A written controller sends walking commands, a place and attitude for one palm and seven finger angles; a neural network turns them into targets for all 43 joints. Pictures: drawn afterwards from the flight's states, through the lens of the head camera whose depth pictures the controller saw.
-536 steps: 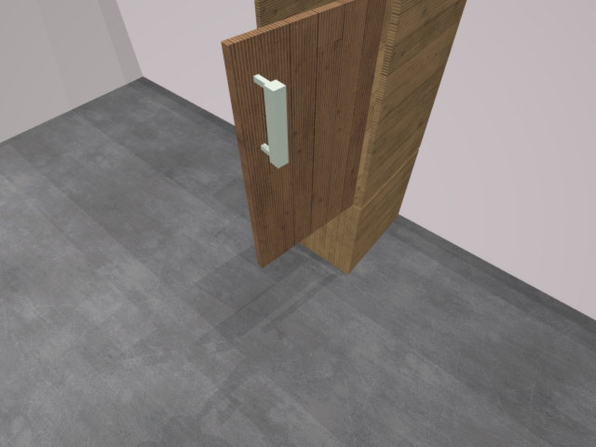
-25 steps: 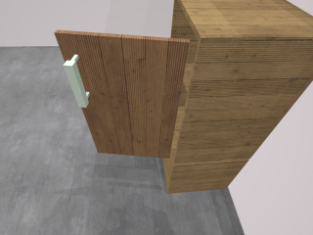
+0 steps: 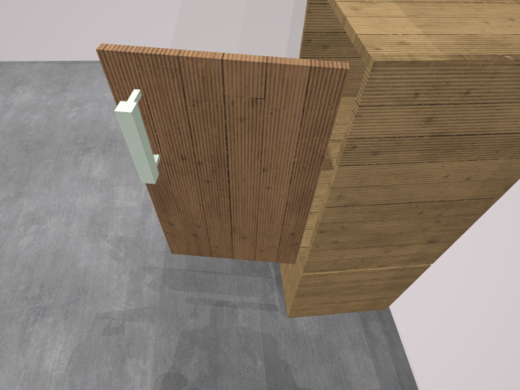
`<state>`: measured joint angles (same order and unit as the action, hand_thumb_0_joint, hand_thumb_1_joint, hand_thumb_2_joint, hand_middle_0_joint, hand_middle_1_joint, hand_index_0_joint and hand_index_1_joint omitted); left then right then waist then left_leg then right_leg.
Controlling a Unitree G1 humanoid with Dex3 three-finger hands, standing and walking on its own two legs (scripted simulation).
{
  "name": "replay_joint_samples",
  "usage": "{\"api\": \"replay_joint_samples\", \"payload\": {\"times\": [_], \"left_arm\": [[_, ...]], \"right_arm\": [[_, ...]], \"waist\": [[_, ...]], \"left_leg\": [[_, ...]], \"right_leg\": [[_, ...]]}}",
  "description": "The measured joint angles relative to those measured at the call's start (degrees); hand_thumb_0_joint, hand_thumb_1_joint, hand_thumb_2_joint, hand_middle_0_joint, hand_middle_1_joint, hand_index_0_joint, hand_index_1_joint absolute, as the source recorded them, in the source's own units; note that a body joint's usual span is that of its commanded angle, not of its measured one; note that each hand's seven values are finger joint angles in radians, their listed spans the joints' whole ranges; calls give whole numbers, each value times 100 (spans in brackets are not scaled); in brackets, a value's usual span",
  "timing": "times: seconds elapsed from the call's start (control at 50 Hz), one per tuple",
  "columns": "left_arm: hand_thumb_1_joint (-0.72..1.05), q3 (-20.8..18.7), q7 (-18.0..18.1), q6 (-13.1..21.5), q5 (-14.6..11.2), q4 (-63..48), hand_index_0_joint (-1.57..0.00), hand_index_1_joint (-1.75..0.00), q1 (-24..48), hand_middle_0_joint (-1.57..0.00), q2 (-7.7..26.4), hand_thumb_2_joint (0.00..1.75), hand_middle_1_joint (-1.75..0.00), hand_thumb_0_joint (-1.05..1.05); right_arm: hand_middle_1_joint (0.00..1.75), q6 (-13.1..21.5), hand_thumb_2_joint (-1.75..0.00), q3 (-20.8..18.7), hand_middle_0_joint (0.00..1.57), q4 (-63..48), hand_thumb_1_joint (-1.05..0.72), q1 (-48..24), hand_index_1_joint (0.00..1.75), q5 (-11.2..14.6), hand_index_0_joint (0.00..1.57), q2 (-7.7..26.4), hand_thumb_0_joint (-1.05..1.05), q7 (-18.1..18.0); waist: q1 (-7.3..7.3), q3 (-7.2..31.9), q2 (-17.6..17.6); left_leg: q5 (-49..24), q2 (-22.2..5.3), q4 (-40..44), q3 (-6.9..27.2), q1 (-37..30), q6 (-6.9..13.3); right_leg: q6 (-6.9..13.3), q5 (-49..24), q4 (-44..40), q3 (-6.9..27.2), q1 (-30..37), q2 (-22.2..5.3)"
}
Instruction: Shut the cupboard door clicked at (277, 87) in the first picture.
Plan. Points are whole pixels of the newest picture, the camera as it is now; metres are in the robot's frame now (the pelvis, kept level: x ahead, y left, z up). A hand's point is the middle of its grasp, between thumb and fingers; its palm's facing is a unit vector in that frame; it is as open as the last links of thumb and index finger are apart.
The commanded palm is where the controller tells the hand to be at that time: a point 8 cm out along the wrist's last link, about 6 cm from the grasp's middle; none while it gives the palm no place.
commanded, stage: come to a stop and stand still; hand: left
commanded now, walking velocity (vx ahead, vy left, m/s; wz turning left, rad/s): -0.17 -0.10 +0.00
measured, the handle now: (143, 138) +0.47 +0.23 +0.11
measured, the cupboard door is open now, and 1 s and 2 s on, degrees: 80 80 80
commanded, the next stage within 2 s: look again from close up in 1.18 s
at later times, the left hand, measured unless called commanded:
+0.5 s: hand out of the picture +0.03 +0.16 -0.16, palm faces -0.01 -0.97 -0.23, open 7.4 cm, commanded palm none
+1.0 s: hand out of the picture +0.02 +0.13 -0.16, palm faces -0.01 -0.98 -0.21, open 7.3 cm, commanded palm none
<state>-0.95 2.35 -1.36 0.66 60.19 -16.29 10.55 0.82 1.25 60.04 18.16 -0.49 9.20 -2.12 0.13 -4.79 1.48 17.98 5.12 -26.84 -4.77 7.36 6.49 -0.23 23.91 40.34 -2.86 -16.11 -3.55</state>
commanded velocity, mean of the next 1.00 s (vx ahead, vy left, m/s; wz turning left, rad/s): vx -0.01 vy -0.01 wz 0.00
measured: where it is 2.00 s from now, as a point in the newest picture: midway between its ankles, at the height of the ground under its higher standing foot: outside the picture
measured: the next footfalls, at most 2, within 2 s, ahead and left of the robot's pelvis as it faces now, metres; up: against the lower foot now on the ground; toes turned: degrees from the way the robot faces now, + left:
right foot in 0.08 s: +0.07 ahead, -0.13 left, +0.00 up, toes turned -2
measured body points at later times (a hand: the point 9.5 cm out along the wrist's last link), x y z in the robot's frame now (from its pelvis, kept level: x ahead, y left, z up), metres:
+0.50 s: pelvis -0.01 -0.02 +0.00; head -0.02 -0.04 +0.45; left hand +0.03 +0.22 -0.14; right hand +0.04 -0.25 -0.15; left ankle -0.04 +0.05 -0.73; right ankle +0.03 -0.12 -0.73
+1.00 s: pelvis +0.01 -0.05 +0.01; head +0.02 -0.06 +0.46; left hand +0.03 +0.18 -0.15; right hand -0.01 -0.27 -0.16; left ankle -0.04 +0.05 -0.73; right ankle +0.03 -0.12 -0.73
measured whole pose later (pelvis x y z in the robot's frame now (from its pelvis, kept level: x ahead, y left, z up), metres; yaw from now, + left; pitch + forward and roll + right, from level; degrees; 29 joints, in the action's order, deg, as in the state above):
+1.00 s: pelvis +0.01 -0.05 +0.01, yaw +0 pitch -1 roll +1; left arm 1.4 1.5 1.9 0.3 63.9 -14.2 9.6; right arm 1.1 2.2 65.0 17.3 -0.4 10.2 -1.2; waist -0.5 -2.2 -0.4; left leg 15.6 1.7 -21.4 -3.3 5.2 1.7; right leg 3.8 11.4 24.5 -3.6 -12.5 1.9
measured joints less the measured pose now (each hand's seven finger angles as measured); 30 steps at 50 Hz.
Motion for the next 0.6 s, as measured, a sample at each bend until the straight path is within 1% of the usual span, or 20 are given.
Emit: {"api": "replay_joint_samples", "payload": {"times": [0.04,0.08,0.16,0.24,0.3,0.38,0.46,0.6], "left_arm": [[91,11,-4,40,-12,-94,-20,-30,162,-20,-4,90,-30,0],[91,10,-4,76,-14,-188,-20,-30,302,-20,-3,90,-30,0],[91,16,-9,102,-5,-295,-20,-30,490,-20,-110,90,-30,0],[91,44,-15,104,0,-340,-20,-30,536,-20,-152,90,-30,0],[91,113,65,153,-5,-326,-20,-30,478,-20,-137,89,-30,0],[91,177,-5,136,-9,-259,-20,-30,356,-20,-148,89,-30,0],[91,200,-99,135,22,-224,-20,-30,181,-20,-100,89,-30,0],[91,178,-147,191,24,-97,-20,-30,-61,-20,12,89,-30,0]], "right_arm": [[30,-7,-90,3,20,43,-91,-46,30,30,20,-59,1,-13],[30,-23,-90,-11,20,69,-91,-102,30,43,20,-118,1,-18],[30,-111,-90,-82,20,118,-92,-325,30,5,21,-109,1,-43],[30,-86,-90,-125,20,122,-94,-459,30,6,21,-24,2,-7],[30,-73,-90,-115,20,-92,-93,-406,30,19,21,37,2,43],[30,-59,-90,-97,20,-334,-93,-318,30,-15,20,162,1,47],[30,-56,-90,-46,20,-445,-92,-304,30,-34,20,228,1,115],[30,-25,-90,-1,20,-346,-91,-264,30,-33,20,326,1,163]], "waist": [[-1,-53,-3],[-5,-81,25],[-23,-72,-158],[-55,-7,-167],[-110,130,-138],[-86,291,-240],[-49,398,-300],[-11,407,-327]], "left_leg": [[-46,43,98,13,-83,-15],[-24,114,63,15,-93,-28],[36,27,-47,16,-21,-70],[-20,-11,11,-38,25,-92],[1,-43,-149,-16,168,-139],[58,-76,-234,-1,130,-138],[-56,-100,-49,-16,60,-174],[-251,-155,250,9,47,-263]], "right_leg": [[33,-486,-491,-6,55,58],[87,-1047,-842,77,119,76],[1,-983,-895,82,119,164],[29,-1046,-957,130,54,210],[52,-1048,-881,92,-40,226],[97,-1017,-839,71,17,256],[144,-1123,-994,87,64,291],[224,-1293,-1279,62,73,356]]}}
